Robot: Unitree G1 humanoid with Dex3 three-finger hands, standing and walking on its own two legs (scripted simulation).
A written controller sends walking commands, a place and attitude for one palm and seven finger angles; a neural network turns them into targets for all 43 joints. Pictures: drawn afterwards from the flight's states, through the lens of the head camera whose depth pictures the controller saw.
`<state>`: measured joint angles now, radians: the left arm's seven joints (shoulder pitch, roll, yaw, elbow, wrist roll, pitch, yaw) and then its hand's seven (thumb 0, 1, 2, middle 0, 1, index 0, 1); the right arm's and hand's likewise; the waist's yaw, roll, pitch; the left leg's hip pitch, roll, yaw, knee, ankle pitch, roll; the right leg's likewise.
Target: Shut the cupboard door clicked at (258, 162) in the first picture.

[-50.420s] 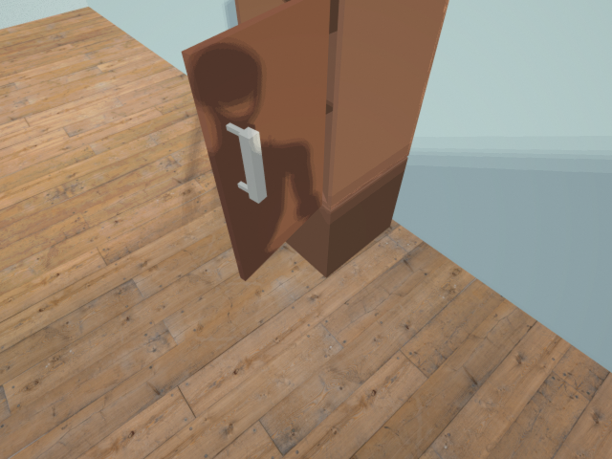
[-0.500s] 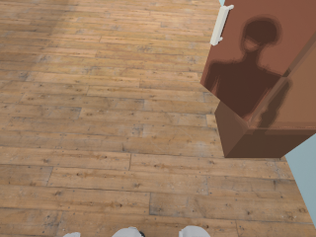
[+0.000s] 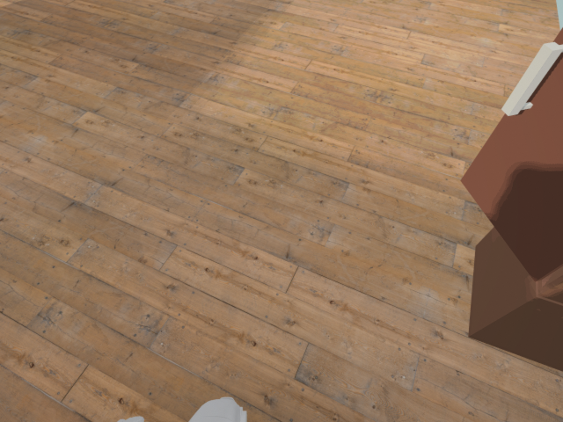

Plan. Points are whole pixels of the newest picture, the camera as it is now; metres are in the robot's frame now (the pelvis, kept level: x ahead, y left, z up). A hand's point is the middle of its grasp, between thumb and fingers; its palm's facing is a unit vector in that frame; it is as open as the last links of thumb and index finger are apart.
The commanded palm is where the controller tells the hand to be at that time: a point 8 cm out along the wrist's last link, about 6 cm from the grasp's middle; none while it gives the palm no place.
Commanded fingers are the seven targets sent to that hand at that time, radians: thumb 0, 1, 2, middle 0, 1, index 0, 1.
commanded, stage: walk to a spot facing it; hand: left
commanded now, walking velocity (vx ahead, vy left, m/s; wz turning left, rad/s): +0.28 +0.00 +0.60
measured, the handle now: (538, 80) +0.75 -0.51 +0.04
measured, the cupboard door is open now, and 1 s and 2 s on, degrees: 37 37 37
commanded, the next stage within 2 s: turn to face it in 1.02 s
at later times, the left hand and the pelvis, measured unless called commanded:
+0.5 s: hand out of the picture +0.10 +0.20 -0.15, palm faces +0.32 -0.90 -0.28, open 7.4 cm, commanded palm none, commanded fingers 0.00 0.90 0.90 -0.20 -0.30 -0.20 -0.30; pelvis +0.10 -0.01 +0.00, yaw +19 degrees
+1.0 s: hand (108, 409) +0.15 +0.30 -0.18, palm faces +0.59 -0.78 -0.21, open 7.4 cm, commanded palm none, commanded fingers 0.00 0.90 0.90 -0.20 -0.30 -0.20 -0.30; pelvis +0.24 +0.11 +0.00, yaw +34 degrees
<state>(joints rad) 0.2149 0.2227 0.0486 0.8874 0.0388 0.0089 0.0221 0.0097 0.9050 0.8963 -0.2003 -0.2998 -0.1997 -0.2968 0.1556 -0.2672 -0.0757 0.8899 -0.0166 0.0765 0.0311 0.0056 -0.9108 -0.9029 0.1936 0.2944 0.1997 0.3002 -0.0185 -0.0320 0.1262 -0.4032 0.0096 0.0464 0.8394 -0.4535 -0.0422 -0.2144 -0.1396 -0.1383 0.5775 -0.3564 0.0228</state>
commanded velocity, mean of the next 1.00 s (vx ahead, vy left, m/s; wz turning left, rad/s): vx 0.32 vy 0.00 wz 0.49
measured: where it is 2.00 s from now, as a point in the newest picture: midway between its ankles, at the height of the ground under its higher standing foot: (225, 335)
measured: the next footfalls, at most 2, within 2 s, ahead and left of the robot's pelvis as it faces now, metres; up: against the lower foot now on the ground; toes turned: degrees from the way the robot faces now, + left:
left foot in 0.08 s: +0.04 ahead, +0.14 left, +0.00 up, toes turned +7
right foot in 0.36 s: +0.18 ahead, -0.11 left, +0.00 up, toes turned +8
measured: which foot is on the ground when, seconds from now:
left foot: up 0.00-0.06, down 0.08-0.36, up 0.38-0.80, down 0.82-1.00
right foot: down 0.00-0.06, up 0.08-0.34, down 0.36-0.82, up 0.84-1.00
